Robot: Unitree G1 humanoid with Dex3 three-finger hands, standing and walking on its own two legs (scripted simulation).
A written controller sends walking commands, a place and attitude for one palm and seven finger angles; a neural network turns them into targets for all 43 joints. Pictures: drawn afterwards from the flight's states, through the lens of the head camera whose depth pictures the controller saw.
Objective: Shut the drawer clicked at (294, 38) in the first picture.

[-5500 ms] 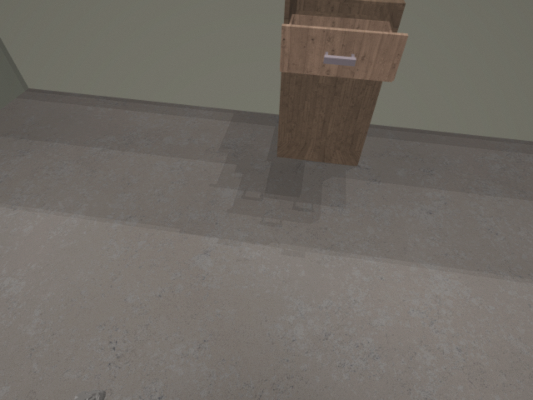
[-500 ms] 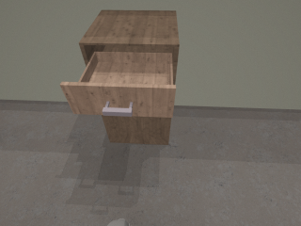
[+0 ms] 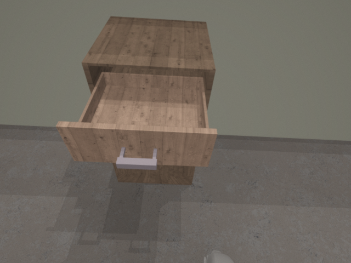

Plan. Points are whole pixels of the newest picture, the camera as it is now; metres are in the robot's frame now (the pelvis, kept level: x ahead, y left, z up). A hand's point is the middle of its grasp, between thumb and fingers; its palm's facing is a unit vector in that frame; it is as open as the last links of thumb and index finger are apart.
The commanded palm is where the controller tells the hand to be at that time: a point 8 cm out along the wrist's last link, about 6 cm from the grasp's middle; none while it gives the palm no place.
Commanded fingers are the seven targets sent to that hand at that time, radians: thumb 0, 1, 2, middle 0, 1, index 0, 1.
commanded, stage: take the last steps up to it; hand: left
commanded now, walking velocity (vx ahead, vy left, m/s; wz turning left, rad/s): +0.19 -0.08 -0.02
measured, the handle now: (138, 157) +0.39 +0.13 -0.02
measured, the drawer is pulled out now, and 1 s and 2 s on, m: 0.30 0.30 0.30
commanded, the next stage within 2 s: come to a stop and stand still in 0.10 s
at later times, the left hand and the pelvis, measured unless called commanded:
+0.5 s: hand out of the picture +0.16 +0.12 -0.17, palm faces +0.05 -0.97 -0.25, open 7.2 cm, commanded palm none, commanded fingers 0.00 0.90 0.90 -0.20 -0.30 -0.20 -0.30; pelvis +0.09 -0.06 -0.01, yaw +0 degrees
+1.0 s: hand out of the picture +0.09 +0.22 -0.18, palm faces +0.01 -0.97 -0.26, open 7.4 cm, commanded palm none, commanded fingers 0.00 0.90 0.90 -0.20 -0.30 -0.20 -0.30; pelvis +0.10 +0.02 -0.02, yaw -1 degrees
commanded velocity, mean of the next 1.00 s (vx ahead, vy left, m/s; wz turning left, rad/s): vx -0.04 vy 0.04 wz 0.00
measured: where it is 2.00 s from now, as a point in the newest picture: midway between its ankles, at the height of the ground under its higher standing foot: outside the picture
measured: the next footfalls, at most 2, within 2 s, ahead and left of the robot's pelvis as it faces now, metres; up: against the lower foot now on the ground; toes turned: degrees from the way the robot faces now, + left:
right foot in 0.18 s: +0.19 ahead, -0.15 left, +0.00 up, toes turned -2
left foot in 0.66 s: +0.12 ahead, +0.09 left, +0.00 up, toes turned +2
